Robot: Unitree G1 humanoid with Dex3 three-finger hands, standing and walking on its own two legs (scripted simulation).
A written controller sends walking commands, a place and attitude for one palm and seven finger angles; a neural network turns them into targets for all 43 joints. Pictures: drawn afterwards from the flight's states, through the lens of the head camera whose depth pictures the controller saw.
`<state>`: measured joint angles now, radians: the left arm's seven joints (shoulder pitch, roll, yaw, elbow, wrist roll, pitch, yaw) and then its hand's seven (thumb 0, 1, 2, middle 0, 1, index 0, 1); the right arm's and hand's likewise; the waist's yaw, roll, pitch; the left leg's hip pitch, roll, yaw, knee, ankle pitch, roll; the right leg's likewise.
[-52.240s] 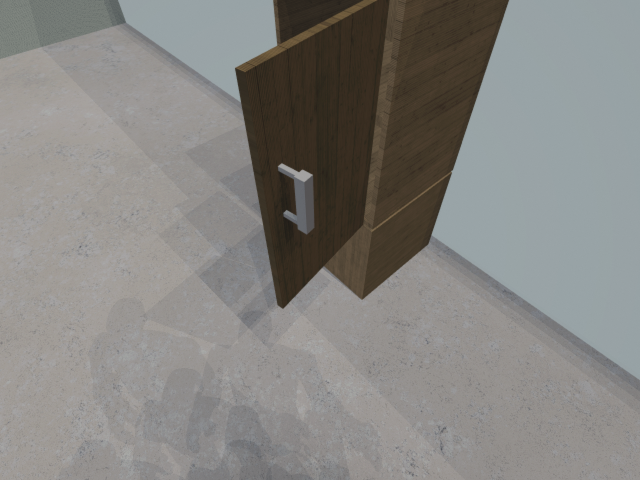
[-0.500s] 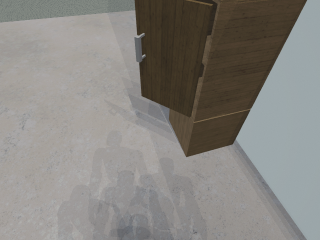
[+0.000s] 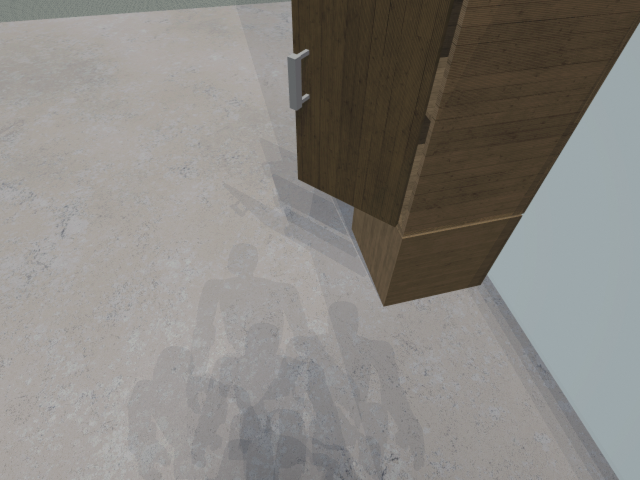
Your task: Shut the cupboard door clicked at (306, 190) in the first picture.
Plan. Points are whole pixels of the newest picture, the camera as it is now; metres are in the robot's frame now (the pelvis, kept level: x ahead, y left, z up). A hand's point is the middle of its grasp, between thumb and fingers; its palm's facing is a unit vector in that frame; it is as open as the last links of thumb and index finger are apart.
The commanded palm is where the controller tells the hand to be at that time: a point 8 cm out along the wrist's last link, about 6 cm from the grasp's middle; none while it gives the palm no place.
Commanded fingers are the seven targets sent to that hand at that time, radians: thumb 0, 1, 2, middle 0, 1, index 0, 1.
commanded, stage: walk to a spot facing it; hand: left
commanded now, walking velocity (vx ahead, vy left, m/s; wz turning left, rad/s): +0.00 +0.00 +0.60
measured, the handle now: (300, 79) +0.96 +0.09 +0.01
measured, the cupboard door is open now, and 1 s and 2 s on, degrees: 40 40 40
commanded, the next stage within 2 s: turn to face it in 1.94 s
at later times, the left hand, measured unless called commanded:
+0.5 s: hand out of the picture +0.05 +0.22 -0.15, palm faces +0.28 -0.92 -0.28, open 7.4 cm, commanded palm none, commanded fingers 0.00 0.90 0.90 -0.20 -0.30 -0.20 -0.30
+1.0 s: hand out of the picture -0.09 +0.19 -0.18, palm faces +0.60 -0.76 -0.26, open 7.4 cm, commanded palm none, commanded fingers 0.00 0.90 0.90 -0.20 -0.30 -0.20 -0.30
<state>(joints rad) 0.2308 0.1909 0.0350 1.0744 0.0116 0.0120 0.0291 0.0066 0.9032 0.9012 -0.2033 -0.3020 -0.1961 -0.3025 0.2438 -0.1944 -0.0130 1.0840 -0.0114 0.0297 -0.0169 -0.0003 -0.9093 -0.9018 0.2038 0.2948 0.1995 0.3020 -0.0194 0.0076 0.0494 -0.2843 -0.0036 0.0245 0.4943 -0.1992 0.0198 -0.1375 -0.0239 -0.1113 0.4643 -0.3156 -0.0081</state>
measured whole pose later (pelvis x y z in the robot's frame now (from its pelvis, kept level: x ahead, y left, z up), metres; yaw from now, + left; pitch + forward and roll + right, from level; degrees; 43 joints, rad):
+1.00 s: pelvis +0.00 -0.02 -0.01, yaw +37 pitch +1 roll +0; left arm 0.23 0.26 0.08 0.91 0.02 0.06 -0.01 0.01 0.90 0.90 -0.20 -0.30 -0.20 -0.30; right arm 0.18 -0.22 -0.03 0.87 -0.03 0.01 0.01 0.00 -0.91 -0.90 0.21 0.29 0.20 0.30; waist 0.00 -0.04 0.11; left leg -0.27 -0.01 -0.01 0.58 -0.32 0.01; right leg -0.46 -0.10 -0.05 1.03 -0.48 0.06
